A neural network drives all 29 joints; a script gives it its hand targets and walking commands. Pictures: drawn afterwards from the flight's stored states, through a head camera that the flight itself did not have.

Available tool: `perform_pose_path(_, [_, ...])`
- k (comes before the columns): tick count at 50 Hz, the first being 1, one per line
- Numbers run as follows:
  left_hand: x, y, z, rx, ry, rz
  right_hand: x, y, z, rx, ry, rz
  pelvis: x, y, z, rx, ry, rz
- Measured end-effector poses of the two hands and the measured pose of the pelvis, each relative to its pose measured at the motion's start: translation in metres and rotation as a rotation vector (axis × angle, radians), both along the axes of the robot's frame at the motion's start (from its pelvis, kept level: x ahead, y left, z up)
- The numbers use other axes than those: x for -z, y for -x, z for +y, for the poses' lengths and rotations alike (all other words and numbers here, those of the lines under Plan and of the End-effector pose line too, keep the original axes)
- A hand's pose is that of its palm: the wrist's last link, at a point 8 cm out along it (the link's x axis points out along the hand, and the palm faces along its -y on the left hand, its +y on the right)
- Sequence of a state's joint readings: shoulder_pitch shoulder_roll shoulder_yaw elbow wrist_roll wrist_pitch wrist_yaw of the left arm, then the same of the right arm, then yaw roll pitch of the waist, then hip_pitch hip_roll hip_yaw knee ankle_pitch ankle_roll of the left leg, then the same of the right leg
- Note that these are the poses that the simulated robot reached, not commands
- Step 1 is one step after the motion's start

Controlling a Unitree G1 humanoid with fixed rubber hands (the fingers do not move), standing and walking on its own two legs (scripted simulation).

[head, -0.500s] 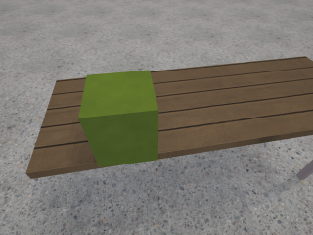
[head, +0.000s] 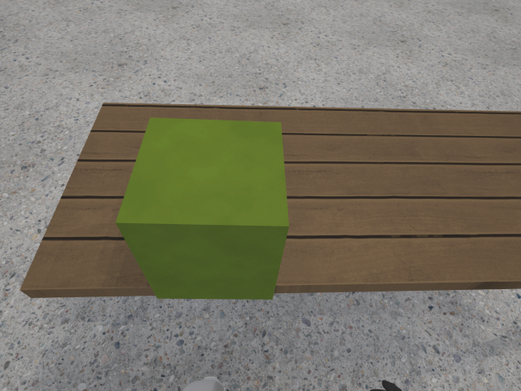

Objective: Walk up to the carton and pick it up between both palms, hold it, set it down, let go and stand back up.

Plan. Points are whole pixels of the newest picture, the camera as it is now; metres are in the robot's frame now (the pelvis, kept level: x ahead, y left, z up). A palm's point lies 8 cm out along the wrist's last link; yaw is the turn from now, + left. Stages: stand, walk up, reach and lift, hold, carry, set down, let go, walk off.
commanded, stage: walk up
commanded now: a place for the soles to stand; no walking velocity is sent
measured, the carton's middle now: (215, 215) +0.40 +0.09 +0.01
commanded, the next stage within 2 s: none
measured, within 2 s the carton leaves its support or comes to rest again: neither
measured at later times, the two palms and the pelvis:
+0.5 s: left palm out of the picture +0.09 +0.24 -0.11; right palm out of the picture +0.09 -0.27 -0.11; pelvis +0.00 -0.01 +0.01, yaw +2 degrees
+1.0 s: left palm out of the picture +0.03 +0.29 -0.10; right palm out of the picture +0.11 -0.24 -0.11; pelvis -0.01 +0.02 +0.01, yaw +5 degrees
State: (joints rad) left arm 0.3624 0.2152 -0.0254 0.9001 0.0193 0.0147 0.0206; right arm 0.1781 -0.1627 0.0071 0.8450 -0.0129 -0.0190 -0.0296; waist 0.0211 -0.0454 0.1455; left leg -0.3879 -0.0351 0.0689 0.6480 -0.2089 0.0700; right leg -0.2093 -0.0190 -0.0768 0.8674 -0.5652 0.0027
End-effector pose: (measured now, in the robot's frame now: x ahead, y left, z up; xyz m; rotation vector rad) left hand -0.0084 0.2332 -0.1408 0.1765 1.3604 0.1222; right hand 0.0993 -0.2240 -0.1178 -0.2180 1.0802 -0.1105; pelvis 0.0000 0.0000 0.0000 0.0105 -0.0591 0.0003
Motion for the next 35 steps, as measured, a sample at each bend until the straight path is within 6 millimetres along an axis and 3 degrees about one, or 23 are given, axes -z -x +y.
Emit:
perform_pose_path(5, [-0.006, -0.049, -0.003, 0.021, -0.009, -0.085, -0.002, -0.001, -0.002, 0.033, -0.001, 0.030, -0.005, -0.005, -0.003, -0.007, 0.000, 0.014])
perform_pose_path(9, [-0.013, -0.068, -0.004, 0.024, -0.036, -0.164, 0.002, -0.005, -0.015, 0.014, -0.004, 0.032, -0.003, -0.003, -0.010, -0.011, 0.005, 0.011])
perform_pose_path(17, [-0.033, -0.080, 0.000, 0.009, -0.078, -0.217, -0.001, -0.009, -0.042, 0.016, 0.002, 0.016, -0.008, -0.002, -0.017, -0.027, 0.014, 0.012])
perform_pose_path(26, [-0.033, -0.095, 0.012, 0.014, -0.073, -0.248, -0.005, 0.016, -0.048, 0.031, 0.033, 0.076, -0.010, 0.000, -0.014, -0.035, 0.019, 0.015])
perform_pose_path(30, [-0.030, -0.090, 0.009, 0.009, -0.059, -0.239, -0.008, 0.023, -0.047, 0.032, 0.038, 0.105, -0.012, 0.001, -0.015, -0.034, 0.017, 0.027])
perform_pose_path(35, [-0.028, -0.068, 0.001, -0.006, -0.049, -0.201, -0.010, 0.021, -0.047, 0.011, 0.034, 0.112, -0.015, 0.003, -0.019, -0.040, 0.018, 0.036])
